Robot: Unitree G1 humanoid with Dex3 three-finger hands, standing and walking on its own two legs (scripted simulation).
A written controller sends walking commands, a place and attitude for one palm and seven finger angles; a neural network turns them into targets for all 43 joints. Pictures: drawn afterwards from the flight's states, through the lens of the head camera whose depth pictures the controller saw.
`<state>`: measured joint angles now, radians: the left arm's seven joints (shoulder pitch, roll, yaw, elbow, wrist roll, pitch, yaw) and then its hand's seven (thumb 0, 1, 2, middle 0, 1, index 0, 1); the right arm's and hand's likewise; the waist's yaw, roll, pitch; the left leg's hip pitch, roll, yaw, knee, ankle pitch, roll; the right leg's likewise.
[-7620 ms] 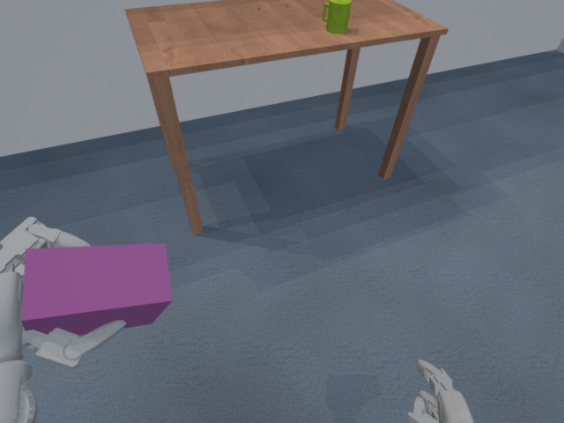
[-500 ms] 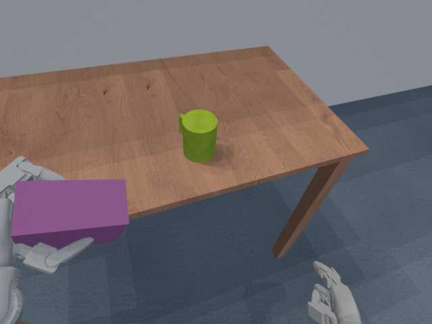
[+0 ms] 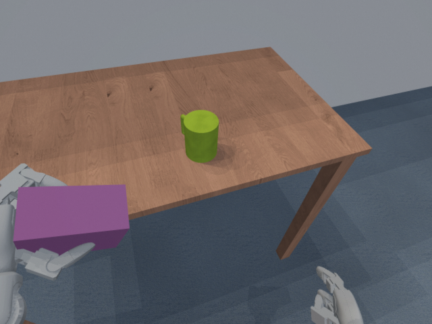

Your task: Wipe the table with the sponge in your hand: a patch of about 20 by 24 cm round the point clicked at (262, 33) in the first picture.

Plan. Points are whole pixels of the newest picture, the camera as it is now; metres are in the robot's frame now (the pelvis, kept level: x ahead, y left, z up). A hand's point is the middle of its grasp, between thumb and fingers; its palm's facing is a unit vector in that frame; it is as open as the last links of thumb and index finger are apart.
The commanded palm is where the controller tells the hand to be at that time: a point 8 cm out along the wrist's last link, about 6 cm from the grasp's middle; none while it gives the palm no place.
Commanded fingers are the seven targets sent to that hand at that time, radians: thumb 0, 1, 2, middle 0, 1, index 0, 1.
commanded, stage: shuffle to correct the standing spot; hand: left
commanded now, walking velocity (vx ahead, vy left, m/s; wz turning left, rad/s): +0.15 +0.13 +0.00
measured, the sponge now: (91, 220) +0.23 +0.21 +0.12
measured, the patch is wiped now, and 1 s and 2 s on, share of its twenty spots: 0.00 0.00 0.00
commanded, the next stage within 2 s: come to a stop and stand still in 0.78 s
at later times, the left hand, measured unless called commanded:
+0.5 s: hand (55, 193) +0.26 +0.27 +0.14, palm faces +0.40 -0.83 -0.38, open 10.7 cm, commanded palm +0.21 +0.30 +0.17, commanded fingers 0.00 0.10 1.30 -1.20 -1.60 -1.20 -1.60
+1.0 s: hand (43, 162) +0.31 +0.31 +0.15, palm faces +0.41 -0.81 -0.43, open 10.7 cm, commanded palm +0.24 +0.34 +0.17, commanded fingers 0.00 0.10 1.30 -1.20 -1.60 -1.20 -1.60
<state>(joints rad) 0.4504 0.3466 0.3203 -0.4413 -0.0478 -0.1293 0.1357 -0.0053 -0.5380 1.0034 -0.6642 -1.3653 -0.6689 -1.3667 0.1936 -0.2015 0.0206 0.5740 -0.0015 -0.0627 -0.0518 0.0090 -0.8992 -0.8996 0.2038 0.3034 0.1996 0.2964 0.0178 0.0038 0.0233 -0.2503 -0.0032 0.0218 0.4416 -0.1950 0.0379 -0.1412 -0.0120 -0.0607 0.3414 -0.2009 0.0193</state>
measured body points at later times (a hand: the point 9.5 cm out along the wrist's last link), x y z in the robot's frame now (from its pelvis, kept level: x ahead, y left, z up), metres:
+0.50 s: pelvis +0.04 +0.02 -0.03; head +0.06 +0.03 +0.42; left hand +0.23 +0.31 +0.17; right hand +0.21 -0.21 -0.10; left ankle +0.02 +0.09 -0.74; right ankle -0.01 -0.13 -0.74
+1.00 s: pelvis +0.08 +0.06 -0.03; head +0.13 +0.07 +0.42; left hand +0.28 +0.35 +0.17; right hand +0.26 -0.18 -0.11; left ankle +0.13 +0.20 -0.74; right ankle +0.05 -0.08 -0.73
